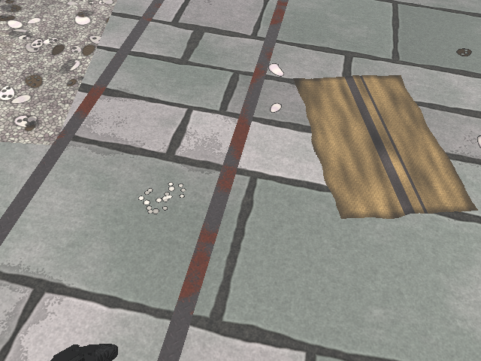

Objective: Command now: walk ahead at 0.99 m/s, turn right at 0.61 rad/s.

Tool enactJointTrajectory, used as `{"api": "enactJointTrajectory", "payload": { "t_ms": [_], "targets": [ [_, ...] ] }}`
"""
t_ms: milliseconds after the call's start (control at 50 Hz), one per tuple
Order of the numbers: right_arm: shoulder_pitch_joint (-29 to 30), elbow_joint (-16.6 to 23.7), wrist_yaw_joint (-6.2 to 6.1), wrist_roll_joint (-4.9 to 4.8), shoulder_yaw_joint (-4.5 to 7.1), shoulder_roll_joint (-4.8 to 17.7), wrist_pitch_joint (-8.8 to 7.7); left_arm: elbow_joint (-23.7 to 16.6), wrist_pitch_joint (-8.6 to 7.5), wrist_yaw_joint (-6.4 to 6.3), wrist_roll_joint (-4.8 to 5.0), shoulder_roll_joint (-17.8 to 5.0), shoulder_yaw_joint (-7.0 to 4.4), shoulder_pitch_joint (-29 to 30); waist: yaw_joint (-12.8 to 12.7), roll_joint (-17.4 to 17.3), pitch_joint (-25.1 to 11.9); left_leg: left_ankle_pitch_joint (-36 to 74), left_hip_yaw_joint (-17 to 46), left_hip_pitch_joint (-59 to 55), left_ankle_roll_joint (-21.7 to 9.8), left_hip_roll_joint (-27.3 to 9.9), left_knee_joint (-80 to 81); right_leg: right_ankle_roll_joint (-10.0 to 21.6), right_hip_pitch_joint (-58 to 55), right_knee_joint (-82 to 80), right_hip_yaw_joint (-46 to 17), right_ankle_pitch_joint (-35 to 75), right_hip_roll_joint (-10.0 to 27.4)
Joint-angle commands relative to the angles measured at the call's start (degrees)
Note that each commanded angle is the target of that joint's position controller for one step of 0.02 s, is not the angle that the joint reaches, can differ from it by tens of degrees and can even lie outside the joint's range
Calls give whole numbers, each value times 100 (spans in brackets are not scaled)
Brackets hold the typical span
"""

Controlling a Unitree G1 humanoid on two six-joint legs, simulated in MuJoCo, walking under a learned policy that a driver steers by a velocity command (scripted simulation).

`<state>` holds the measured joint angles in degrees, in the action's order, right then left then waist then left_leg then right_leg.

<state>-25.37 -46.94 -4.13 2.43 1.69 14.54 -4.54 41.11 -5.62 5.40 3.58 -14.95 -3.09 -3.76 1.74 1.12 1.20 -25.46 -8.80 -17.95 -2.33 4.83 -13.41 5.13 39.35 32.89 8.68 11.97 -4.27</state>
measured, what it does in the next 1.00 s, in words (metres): walks ahead, turning left: right foot, then left foot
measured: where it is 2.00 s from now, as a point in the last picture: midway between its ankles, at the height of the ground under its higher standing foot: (197, 306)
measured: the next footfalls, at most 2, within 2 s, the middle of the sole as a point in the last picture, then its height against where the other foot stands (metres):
right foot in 0.02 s outside the picture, level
left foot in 0.44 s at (199, 314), level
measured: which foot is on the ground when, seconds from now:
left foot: down 0.00-0.02, up 0.04-0.42, down 0.44-0.98, up 1.00-1.00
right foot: up 0.00-0.00, down 0.02-0.44, up 0.46-0.96, down 0.98-1.00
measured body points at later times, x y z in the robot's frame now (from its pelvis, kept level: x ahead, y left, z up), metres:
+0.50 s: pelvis +0.41 +0.05 +0.00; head +0.45 +0.04 +0.45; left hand +0.52 +0.32 -0.12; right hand +0.58 -0.21 -0.08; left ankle +0.57 +0.10 -0.71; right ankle +0.25 -0.05 -0.61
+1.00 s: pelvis +0.57 +0.01 +0.03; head +0.60 +0.02 +0.47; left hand +0.64 +0.34 -0.05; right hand +0.82 -0.22 -0.05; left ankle +0.57 +0.10 -0.70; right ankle +0.68 -0.09 -0.71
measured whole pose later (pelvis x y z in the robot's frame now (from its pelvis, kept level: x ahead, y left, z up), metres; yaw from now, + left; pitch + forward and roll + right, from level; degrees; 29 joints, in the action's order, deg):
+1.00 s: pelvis +0.57 +0.01 +0.03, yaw +23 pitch +1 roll -1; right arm -12.1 -32.0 -2.4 -1.8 5.8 19.7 3.9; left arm 40.5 -2.3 -1.1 -0.1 -17.5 -4.3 -4.3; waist 1.6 -1.5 2.3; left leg -18.2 24.8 19.2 -2.4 16.0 -35.8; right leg -1.1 19.2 25.7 -10.3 -5.9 -5.0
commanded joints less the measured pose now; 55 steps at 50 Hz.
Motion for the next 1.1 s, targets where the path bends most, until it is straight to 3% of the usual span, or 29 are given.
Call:
{"api": "enactJointTrajectory", "payload": {
  "t_ms": [20, 40, 60, 80, 100, 120, 140, 180, 220, 260, 340, 380, 420, 440, 460, 480, 500, 520, 540, 600, 660, 740, 920, 960, 980, 1000, 1020, 1040, 1100],
  "targets": [
    [1260, 662, -178, 180, 461, 1519, 21, 427, 179, -151, 40, -1373, -534, -3111, -2040, -1012, -931, 10391, 20, 2171, 712, -1390, -4331, 554, -4063, 508, -326, -552, -66],
    [2338, 885, 45, 75, 297, 861, -104, 1009, 303, -284, -64, -1025, -358, -4377, -2548, 741, -708, 3679, -43, 3871, 659, -216, -7898, 852, -5065, 37, -1065, 9, 489],
    [1488, 1335, 295, -186, -62, -353, -326, 860, 159, -264, -463, -717, -188, -3614, -1107, 2336, -993, -1025, 1431, 6506, 700, 372, -9874, 1545, -6263, 658, -3086, -1370, 737],
    [960, 1585, 479, -496, -170, -131, -565, 435, 119, -293, -511, -633, -185, -2786, -753, 1753, -1570, -754, 2125, 7347, 365, 164, -9589, 2259, -6381, -947, -5362, -4559, 1554],
    [1348, 1639, 587, -530, -97, 417, -685, 192, 80, -340, -445, -492, -191, -2555, -701, 288, -1068, -82, 2127, 7139, -30, -99, -8579, 2025, -5592, -1921, -5804, -5624, 1682],
    [1406, 1629, 630, -421, -73, 465, -691, 62, 6, -330, -412, -492, -170, -1966, -102, -973, -324, 504, 1996, 6655, -212, -345, -7639, 1778, -4132, -2267, -5706, -5557, 1635],
    [1255, 1451, 584, -315, -65, 494, -594, -135, -73, -331, -425, -494, -139, -1316, 232, -1260, 112, 717, 1973, 6136, -146, -577, -7071, 1730, -2942, -2318, -5260, -4708, 1433],
    [944, 1263, 450, -263, 9, 799, -362, -242, -86, -403, -448, -526, -89, -793, 513, -1079, 525, 723, 1675, 5342, 214, -1008, -6296, 1562, -1428, -2205, -3901, -1982, 1132],
    [1414, 1532, 330, -57, -80, 588, -325, -27, -136, -495, -366, -547, -59, -1025, 260, -638, 545, 1344, 1077, 4732, 481, -1079, -4817, 1231, -638, -1922, -2322, 956, 637],
    [1979, 1564, 335, -42, -232, 129, -312, 271, -174, -573, -244, -620, -73, -1676, -320, -262, 85, 3132, 743, 4020, 414, -903, -3253, 800, -904, -1727, -1407, 1006, 203],
    [2614, 1688, 467, -288, -100, 323, -243, 606, -11, -627, -325, -618, -17, -2282, -872, 239, -182, 4348, 729, 4347, 147, -445, -1713, 283, -2712, -1357, -1239, 541, 593],
    [2357, 1694, 615, -289, 86, 640, -258, 517, 152, -699, -411, -731, -57, -2018, -633, 410, -416, 3786, 603, 4365, -38, -171, -1571, 61, -3385, -555, -1152, 1259, 718],
    [613, 1240, 711, -256, 301, 922, -263, 167, 311, -785, -458, -862, -107, -1254, 326, 472, -1049, 3481, 694, 3111, -262, -64, -1427, -190, -3313, 1268, -991, 2048, 704],
    [-87, 1119, 678, -216, 371, 1195, -241, -112, 331, -793, -568, -663, -63, -1062, 551, -362, -1478, 5019, 1833, 1932, -563, -899, -1350, -424, -2359, 3334, -684, -322, 202],
    [353, 1385, 629, -44, 320, 1436, -181, -220, 324, -674, -702, -92, 76, -2104, -293, -1834, -1922, 6804, 4623, 317, -1738, -2250, -1572, -891, -331, 5392, -1105, -4983, -734],
    [687, 1573, 605, -52, 400, 1448, -110, -207, 260, -552, -509, -495, 115, -2529, -172, -1444, -2863, 4803, 5682, -136, -2181, -2615, -1056, -810, 216, 6063, -2023, -4614, -348],
    [1108, 1805, 529, -115, 390, 1184, 15, -345, 273, -529, -378, -856, 45, -1767, 12, -672, -2353, 2997, 5196, 550, -1908, -2233, -928, -701, 416, 5881, -2015, -4115, -65],
    [1294, 1830, 470, -182, 316, 964, 145, -472, 328, -569, -424, -837, 17, -1151, -46, 145, -1489, 2178, 4560, 1657, -1547, -1774, -680, -653, 499, 5284, -1875, -3719, 70],
    [1374, 1865, 433, -223, 276, 924, 204, -559, 403, -641, -499, -810, 7, -913, -162, 339, -1152, 1907, 4352, 2371, -1376, -1512, -488, -653, 351, 4792, -1821, -3535, 141],
    [1486, 1827, 383, -258, 342, 994, 330, -560, 489, -693, -515, -610, 8, -930, -406, -186, -664, 2387, 3776, 3333, -1044, -859, -363, -735, -222, 3226, -1716, -3347, 169],
    [1278, 1718, 242, -327, 463, 1265, 447, -548, 487, -764, -497, -552, -12, -684, -333, -393, -1049, 3280, 3763, 3130, -879, -791, -627, -939, -394, 2397, -1785, -3069, 8],
    [1292, 1738, 91, -413, 533, 1348, 660, -558, 503, -801, -413, -671, -89, -239, -191, -730, -977, 1962, 4029, 3025, -459, -606, -608, -1003, -395, 1751, -2001, -2561, -41],
    [1308, 1862, 120, -377, 625, 1247, 778, -522, 173, -649, -330, -827, -253, 252, -2, -1117, -665, 2344, 4878, 2640, -555, -437, -1050, -852, -1585, -292, -2146, -2559, -154],
    [1396, 1897, 162, -452, 577, 1125, 785, -390, 164, -631, -296, -904, -327, -13, -168, -823, -697, 1385, 4747, 3038, -329, -86, -1539, -695, -2598, -1436, -2054, -1641, 179],
    [934, 1797, 194, -445, 478, 791, 800, -433, 222, -653, -342, -1009, -340, 77, 97, -67, -1038, -526, 4128, 3645, -104, 312, -2378, -290, -3575, -1421, -2557, -1028, 1087],
    [791, 1901, 221, -462, 464, 812, 780, -572, 338, -675, -499, -1332, -371, 107, 201, 1122, -1048, -1483, 2942, 4745, 160, 905, -3404, 518, -4062, -1254, -3613, 146, 2159],
    [837, 1930, 285, -417, 607, 1386, 698, -563, 356, -676, -600, -1122, -383, -120, 43, 1306, -1058, -1211, 2583, 5055, 444, 497, -4584, 1004, -3723, -1377, -4115, -20, 2686],
    [884, 1808, 313, -417, 691, 1669, 699, -658, 368, -713, -530, -884, -323, 111, 35, 923, -745, -710, 2391, 5179, 596, 211, -5026, 910, -3462, -1372, -3603, -519, 2408],
    [712, 1627, 280, -384, 613, 1343, 851, -772, 521, -852, -426, -712, -208, 372, 9, 475, -223, 141, 1834, 5489, 751, -73, -6112, 550, -2930, -1434, -2389, -1270, 1751]
  ]
}}
Velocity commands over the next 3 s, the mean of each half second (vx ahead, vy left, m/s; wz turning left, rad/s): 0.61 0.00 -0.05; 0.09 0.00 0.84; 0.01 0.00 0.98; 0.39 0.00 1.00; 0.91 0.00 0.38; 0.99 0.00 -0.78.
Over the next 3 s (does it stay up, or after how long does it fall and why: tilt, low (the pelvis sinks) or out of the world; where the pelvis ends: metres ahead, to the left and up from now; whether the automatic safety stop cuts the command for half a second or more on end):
stays up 0.68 0.91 0.00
